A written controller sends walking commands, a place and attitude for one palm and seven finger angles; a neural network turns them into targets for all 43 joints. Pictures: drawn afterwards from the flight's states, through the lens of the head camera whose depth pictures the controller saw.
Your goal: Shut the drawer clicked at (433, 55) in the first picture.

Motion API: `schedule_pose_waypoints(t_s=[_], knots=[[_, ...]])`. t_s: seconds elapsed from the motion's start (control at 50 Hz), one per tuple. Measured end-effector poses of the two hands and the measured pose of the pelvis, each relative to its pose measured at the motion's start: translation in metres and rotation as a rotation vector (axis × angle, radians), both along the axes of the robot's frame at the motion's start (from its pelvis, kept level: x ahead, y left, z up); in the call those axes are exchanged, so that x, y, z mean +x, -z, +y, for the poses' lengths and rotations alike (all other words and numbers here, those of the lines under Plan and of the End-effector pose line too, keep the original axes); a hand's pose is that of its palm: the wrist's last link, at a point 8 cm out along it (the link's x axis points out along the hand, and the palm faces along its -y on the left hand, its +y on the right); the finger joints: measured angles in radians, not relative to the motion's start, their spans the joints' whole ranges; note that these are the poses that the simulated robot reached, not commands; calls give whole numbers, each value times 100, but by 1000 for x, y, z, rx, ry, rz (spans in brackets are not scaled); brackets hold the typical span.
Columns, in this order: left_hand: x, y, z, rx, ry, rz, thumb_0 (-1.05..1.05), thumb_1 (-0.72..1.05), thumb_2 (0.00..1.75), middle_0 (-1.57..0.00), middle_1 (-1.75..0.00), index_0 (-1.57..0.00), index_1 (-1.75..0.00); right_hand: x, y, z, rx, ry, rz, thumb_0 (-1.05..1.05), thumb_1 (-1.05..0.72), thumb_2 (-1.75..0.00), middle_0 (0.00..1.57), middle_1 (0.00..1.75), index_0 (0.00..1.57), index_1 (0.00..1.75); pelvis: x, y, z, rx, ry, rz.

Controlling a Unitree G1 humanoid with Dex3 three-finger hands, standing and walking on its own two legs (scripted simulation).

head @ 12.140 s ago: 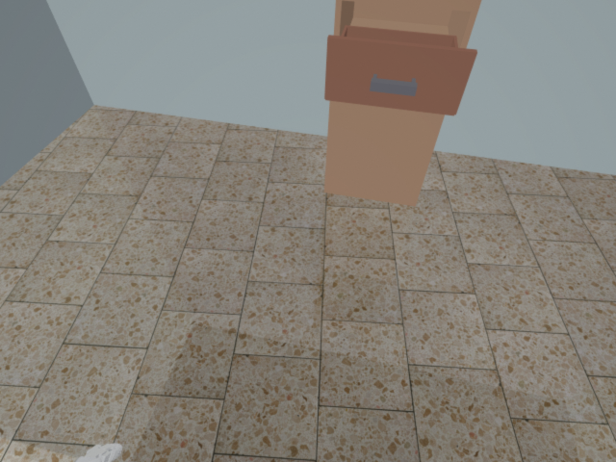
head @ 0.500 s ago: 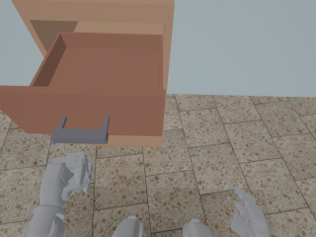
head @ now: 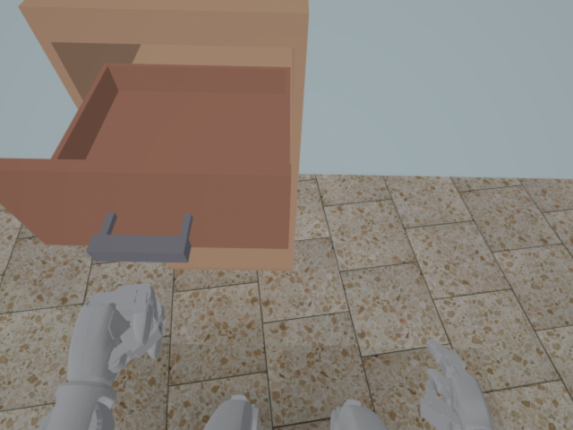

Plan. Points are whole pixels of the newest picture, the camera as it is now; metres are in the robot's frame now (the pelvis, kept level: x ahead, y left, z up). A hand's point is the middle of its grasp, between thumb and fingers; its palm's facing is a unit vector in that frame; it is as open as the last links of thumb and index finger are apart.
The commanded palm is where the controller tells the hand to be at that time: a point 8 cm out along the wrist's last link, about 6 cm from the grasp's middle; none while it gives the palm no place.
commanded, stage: push the drawer shut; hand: left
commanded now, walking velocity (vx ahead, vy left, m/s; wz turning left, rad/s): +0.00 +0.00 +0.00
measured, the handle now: (145, 234) +0.36 +0.22 +0.06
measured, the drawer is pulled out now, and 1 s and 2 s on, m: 0.28 0.19 0.07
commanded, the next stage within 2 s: none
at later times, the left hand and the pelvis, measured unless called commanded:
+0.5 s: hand (168, 286) +0.29 +0.17 +0.06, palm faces +0.04 -1.00 -0.07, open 3.1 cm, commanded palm +0.28 +0.23 +0.06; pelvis +0.00 -0.01 +0.01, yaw +0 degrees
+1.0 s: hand (171, 231) +0.37 +0.18 +0.06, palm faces +0.04 -1.00 -0.04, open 3.1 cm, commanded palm +0.34 +0.23 +0.06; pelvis +0.00 +0.00 +0.01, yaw -1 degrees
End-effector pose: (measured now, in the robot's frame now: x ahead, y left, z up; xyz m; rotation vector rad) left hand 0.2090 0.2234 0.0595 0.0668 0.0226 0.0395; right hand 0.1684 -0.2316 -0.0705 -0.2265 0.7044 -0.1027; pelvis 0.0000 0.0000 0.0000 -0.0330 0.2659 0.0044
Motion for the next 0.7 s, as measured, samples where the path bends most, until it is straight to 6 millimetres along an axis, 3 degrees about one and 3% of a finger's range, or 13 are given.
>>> schedule_pose_waypoints(t_s=[0.32, 0.42, 0.7], knots=[[44, -3, -1, -3, 10, -10, 2, 90, 90, -140, -160, -140, -160, -13, 4, -15, -3, 27, 52, 2, -91, -90, 20, 30, 20, 30, 2, -5, -7, 10, 4, -1], [48, -2, -2, -2, 4, -15, 1, 89, 91, -140, -160, -140, -160, -18, 6, -19, -7, 34, 75, 2, -91, -90, 20, 30, 20, 30, 2, -7, -7, 13, 4, -1], [85, 2, 6, -4, 13, -25, -4, 83, 91, -140, -160, -140, -160, -26, 13, -19, -15, 43, 122, 1, -91, -90, 20, 30, 20, 30, -7, -6, -7, 12, 1, 1]])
